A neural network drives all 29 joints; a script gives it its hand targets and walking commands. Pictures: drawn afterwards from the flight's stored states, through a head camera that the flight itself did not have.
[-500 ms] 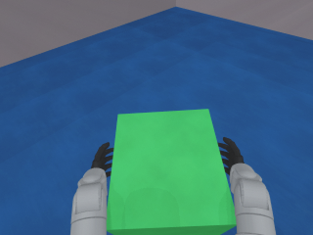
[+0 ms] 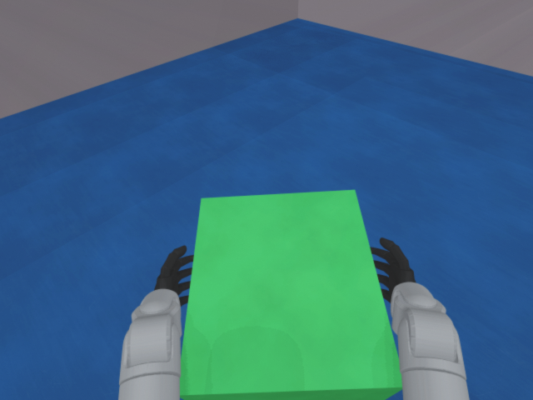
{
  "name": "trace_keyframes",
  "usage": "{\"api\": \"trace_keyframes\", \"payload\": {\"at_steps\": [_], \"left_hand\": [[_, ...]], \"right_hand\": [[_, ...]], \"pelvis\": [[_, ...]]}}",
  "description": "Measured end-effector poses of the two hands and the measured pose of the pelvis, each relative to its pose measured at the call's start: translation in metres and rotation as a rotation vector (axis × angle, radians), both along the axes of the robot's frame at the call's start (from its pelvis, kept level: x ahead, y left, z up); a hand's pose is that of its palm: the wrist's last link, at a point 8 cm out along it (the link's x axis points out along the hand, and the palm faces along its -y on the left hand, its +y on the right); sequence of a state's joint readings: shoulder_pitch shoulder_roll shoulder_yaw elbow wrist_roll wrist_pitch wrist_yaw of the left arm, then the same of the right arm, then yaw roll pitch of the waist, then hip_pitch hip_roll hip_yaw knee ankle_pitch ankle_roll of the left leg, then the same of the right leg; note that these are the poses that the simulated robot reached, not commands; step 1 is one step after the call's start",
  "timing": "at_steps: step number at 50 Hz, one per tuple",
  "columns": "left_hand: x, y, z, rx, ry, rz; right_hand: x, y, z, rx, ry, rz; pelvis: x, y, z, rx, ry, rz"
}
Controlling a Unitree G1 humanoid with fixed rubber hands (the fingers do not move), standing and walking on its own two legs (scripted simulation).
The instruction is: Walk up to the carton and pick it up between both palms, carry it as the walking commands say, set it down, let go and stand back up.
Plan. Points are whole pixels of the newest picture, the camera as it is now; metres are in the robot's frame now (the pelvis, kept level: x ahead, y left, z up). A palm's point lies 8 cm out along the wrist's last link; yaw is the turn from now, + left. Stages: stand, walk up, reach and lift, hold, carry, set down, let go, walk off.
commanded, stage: hold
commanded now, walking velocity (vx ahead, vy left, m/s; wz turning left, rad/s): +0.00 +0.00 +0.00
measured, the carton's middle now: (283, 304) +0.29 +0.00 -0.02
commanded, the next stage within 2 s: carry in 0.94 s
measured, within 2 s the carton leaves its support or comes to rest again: neither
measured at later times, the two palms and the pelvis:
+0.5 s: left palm (168, 295) +0.27 +0.17 +0.04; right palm (398, 287) +0.28 -0.17 +0.04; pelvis +0.00 +0.00 +0.00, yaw +0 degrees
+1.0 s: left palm (168, 291) +0.28 +0.17 +0.04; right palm (398, 285) +0.28 -0.17 +0.05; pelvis +0.01 +0.00 -0.01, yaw +1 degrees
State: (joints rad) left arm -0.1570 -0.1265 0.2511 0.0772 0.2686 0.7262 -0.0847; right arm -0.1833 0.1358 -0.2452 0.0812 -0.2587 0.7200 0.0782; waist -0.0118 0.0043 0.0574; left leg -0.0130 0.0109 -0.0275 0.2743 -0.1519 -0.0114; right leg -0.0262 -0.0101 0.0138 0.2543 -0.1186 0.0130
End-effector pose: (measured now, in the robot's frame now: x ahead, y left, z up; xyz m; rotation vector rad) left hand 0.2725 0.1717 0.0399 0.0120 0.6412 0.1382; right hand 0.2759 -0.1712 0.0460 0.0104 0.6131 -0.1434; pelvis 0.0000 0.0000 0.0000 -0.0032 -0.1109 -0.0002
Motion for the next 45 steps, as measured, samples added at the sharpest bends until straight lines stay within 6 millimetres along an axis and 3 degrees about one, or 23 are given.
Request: {"api": "trace_keyframes", "payload": {"at_steps": [45], "left_hand": [[0.001,0.0004,-0.0017,-0.001,0.008,0.008]], "right_hand": [[0.0019,0.0006,-0.0033,-0.004,0.008,0.006]], "pelvis": [[0.0041,-0.0003,0.0007,0.001,0.012,-0.003]]}}
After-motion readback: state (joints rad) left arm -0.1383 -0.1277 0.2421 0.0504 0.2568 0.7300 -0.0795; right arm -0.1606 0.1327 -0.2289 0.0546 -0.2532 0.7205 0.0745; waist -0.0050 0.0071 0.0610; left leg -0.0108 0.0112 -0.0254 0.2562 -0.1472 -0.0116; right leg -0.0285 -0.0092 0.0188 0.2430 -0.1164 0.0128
